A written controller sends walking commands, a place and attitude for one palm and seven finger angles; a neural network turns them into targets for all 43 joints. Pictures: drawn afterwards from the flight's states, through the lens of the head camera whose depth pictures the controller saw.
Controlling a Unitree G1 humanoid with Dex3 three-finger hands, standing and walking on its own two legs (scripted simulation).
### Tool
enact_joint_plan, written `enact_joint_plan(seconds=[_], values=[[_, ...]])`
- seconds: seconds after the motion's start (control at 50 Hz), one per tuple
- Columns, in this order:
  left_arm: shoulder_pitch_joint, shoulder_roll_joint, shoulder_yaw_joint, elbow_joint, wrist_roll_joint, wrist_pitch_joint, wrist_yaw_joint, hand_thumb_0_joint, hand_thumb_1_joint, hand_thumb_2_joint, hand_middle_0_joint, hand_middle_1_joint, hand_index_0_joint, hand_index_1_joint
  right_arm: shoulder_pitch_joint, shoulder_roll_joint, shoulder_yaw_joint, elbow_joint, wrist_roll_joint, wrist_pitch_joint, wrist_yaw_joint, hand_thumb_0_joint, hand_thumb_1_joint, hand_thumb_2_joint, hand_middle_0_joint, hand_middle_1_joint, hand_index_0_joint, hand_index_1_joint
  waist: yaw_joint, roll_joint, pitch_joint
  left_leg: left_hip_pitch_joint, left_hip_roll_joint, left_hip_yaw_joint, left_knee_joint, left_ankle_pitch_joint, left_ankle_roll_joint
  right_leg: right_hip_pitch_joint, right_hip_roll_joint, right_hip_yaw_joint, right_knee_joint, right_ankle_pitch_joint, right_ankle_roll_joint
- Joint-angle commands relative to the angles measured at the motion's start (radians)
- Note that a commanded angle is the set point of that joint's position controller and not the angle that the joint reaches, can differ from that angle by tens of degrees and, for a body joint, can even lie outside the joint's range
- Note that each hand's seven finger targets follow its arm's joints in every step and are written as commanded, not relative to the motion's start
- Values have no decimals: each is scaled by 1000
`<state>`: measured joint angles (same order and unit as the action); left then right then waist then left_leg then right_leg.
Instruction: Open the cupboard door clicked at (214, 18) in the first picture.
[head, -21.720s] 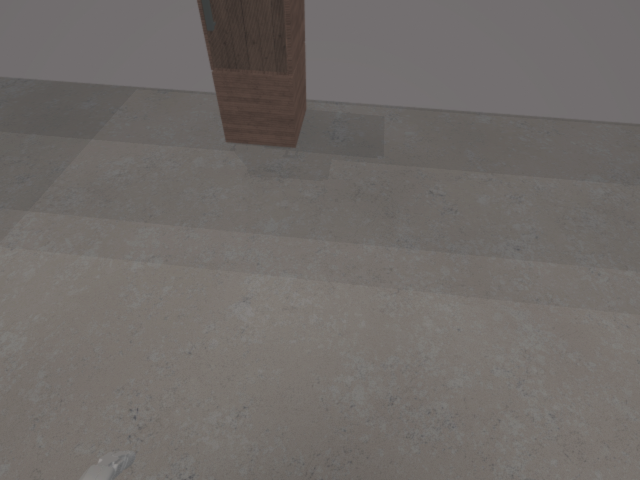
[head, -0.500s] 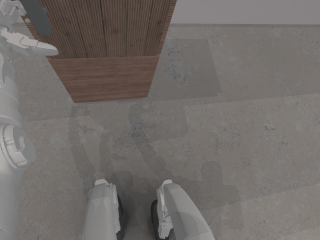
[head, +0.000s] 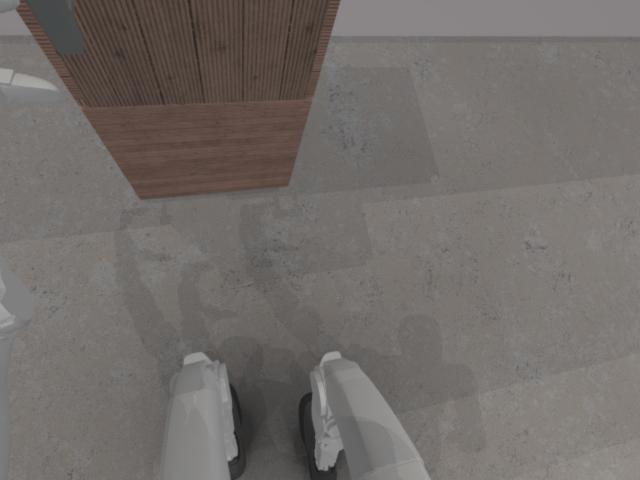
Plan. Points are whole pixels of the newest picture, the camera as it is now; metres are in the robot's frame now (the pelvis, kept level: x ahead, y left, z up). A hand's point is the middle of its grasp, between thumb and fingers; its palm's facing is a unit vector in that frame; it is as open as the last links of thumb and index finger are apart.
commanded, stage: move the hooked fingers beside the handle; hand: left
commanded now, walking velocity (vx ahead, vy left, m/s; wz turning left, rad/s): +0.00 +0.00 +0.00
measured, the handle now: out of the picture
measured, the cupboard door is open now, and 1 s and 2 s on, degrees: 0 0 0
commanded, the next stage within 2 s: slide the fingers in behind the handle in 1.08 s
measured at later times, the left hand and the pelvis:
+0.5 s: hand out of the picture +0.56 +0.29 +0.06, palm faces +0.10 -0.99 -0.01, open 14.0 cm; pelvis +0.00 +0.01 +0.00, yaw +0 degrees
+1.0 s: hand out of the picture +0.56 +0.30 +0.06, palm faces +0.12 -0.99 -0.02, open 14.0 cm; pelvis +0.00 +0.00 +0.00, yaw +0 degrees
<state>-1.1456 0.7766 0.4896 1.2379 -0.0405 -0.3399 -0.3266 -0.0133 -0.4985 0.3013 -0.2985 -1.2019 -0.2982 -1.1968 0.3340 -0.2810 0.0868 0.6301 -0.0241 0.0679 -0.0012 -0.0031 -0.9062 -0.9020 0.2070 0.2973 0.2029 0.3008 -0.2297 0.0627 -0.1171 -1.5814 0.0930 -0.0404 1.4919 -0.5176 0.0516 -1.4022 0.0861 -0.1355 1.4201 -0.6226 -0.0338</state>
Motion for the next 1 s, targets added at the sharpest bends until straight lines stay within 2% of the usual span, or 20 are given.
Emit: enact_joint_plan(seconds=[0.0, 0.06, 0.08, 0.14, 0.16, 0.3, 0.34, 0.42, 0.44, 0.46, 0.5, 0.52, 0.58, 0.66, 0.72, 0.78, 0.84, 0.88, 0.92, 0.98], values=[[-424, 291, 20, -223, -4, -55, -4, 0, -500, 300, -300, -1200, -300, -1200, 243, -217, -63, -8, -5, -2, -17, 0, -900, -900, 200, 300, 200, 300, -17, 283, -621, 751, -3, -123, -121, 372, -8, 35, 6, 62, -174, 271, 0], [-408, 323, 47, -220, -4, -55, -6, 0, -500, 300, -300, -1200, -300, -1200, 242, -220, -60, -14, -3, -5, -19, 0, -900, -900, 200, 300, 200, 300, -11, 276, -627, 747, -2, -127, -124, 361, -8, 39, 8, 62, -170, 264, -1], [-414, 318, 41, -215, -6, -51, -7, 0, -500, 300, -300, -1200, -300, -1200, 239, -223, -61, -14, -2, -4, -22, 0, -900, -900, 200, 300, 200, 300, -21, 255, -624, 729, -2, -122, -118, 349, -5, 42, 7, 65, -174, 262, 3], [-440, 348, 48, -231, -4, -50, -13, 0, -500, 300, -300, -1200, -300, -1200, 240, -225, -59, -12, -3, -7, -26, 0, -900, -900, 200, 300, 200, 300, -26, 261, -634, 717, -2, -120, -112, 347, -3, 55, 7, 67, -172, 264, 6], [-441, 356, 58, -250, -6, -59, -16, 0, -500, 300, -300, -1200, -300, -1200, 242, -225, -59, -11, -4, -10, -25, 0, -900, -900, 200, 300, 200, 300, -16, 299, -646, 755, 0, -130, -117, 366, -8, 34, 6, 64, -164, 267, 0], [-387, 333, 38, -213, -17, -23, -51, 0, -500, 300, -300, -1200, -300, -1200, 243, -229, -57, -16, 1, -5, -29, 0, -900, -900, 200, 300, 200, 300, -16, 272, -626, 747, 0, -130, -123, 366, -8, 36, 7, 56, -171, 269, 4], [-414, 316, 19, -220, -20, -16, -56, 0, -500, 300, -300, -1200, -300, -1200, 246, -229, -59, -9, 0, -7, -31, 0, -900, -900, 200, 300, 200, 300, -31, 261, -614, 746, 3, -133, -122, 348, -6, 23, 7, 55, -175, 263, 6], [-438, 306, 27, -274, -28, -31, -50, 0, -500, 300, -300, -1200, -300, -1200, 251, -225, -64, -1, -5, -13, -30, 0, -900, -900, 200, 300, 200, 300, -22, 306, -663, 812, 5, -146, -123, 395, -13, 0, 5, 51, -166, 281, 0], [-407, 321, 46, -251, -28, -29, -47, 0, -500, 300, -300, -1200, -300, -1200, 252, -227, -64, -3, -3, -12, -30, 0, -900, -900, 200, 300, 200, 300, -16, 278, -657, 795, 4, -143, -122, 393, -12, 15, 8, 53, -171, 281, 1], [-425, 321, 41, -259, -26, -36, -46, 0, -500, 300, -300, -1200, -300, -1200, 255, -228, -62, -2, -3, -13, -29, 0, -900, -900, 200, 300, 200, 300, -19, 298, -653, 818, 7, -153, -128, 407, -16, -5, 6, 50, -163, 283, -2], [-427, 286, 18, -232, -23, -26, -37, 0, -500, 300, -300, -1200, -300, -1200, 250, -224, -62, 1, -5, -14, -27, 0, -900, -900, 200, 300, 200, 300, -28, 292, -621, 799, 6, -150, -128, 382, -15, -22, 6, 48, -168, 268, 0], [-427, 319, 38, -245, -16, -26, -30, 0, -500, 300, -300, -1200, -300, -1200, 253, -224, -60, 1, -6, -12, -28, 0, -900, -900, 200, 300, 200, 300, -20, 288, -630, 791, 6, -145, -124, 390, -13, 1, 5, 49, -165, 274, 1], [-401, 326, 47, -263, -4, -30, -20, 0, -500, 300, -300, -1200, -300, -1200, 254, -225, -63, -8, -9, -9, -23, 0, -900, -900, 200, 300, 200, 300, -2, 331, -659, 841, 7, -154, -135, 435, -22, -7, 3, 45, -159, 288, -4], [-396, 287, 33, -248, -8, -29, -12, 0, -500, 300, -300, -1200, -300, -1200, 254, -219, -64, -9, -7, -8, -19, 0, -900, -900, 200, 300, 200, 300, -17, 282, -625, 823, 7, -153, -139, 418, -18, -2, 5, 46, -168, 286, 0], [-394, 355, 78, -266, -10, -34, -11, 0, -500, 300, -300, -1200, -300, -1200, 253, -225, -63, -14, -7, -6, -22, 0, -900, -900, 200, 300, 200, 300, -4, 269, -656, 784, 2, -133, -132, 421, -12, 62, 7, 57, -175, 301, 3], [-387, 346, 75, -264, -13, -45, -19, 0, -500, 300, -300, -1200, -300, -1200, 251, -223, -65, -9, -7, -8, -20, 0, -900, -900, 200, 300, 200, 300, -8, 265, -662, 782, 1, -126, -125, 438, -11, 73, 7, 62, -177, 318, 4], [-368, 338, 60, -219, -17, -36, -32, 0, -500, 300, -300, -1200, -300, -1200, 246, -220, -60, -12, -2, -8, -23, 0, -900, -900, 200, 300, 200, 300, -19, 217, -610, 705, -3, -108, -119, 386, -1, 102, 10, 69, -190, 303, 10], [-345, 360, 70, -193, -15, -35, -43, 0, -500, 300, -300, -1200, -300, -1200, 242, -222, -56, -17, 2, -8, -25, 0, -900, -900, 200, 300, 200, 300, -9, 229, -602, 686, -5, -103, -114, 386, -2, 102, 9, 70, -183, 305, 8], [-361, 366, 62, -181, -17, -28, -55, 0, -500, 300, -300, -1200, -300, -1200, 241, -220, -54, -17, 3, -7, -30, 0, -900, -900, 200, 300, 200, 300, -20, 214, -584, 649, -5, -96, -102, 369, 4, 109, 10, 76, -184, 304, 12], [-355, 365, 63, -205, -26, -38, -72, 0, -500, 300, -300, -1200, -300, -1200, 240, -224, -57, -19, 2, -9, -30, 0, -900, -900, 200, 300, 200, 300, -12, 251, -625, 697, -3, -103, -100, 398, -1, 89, 9, 72, -175, 313, 7]])
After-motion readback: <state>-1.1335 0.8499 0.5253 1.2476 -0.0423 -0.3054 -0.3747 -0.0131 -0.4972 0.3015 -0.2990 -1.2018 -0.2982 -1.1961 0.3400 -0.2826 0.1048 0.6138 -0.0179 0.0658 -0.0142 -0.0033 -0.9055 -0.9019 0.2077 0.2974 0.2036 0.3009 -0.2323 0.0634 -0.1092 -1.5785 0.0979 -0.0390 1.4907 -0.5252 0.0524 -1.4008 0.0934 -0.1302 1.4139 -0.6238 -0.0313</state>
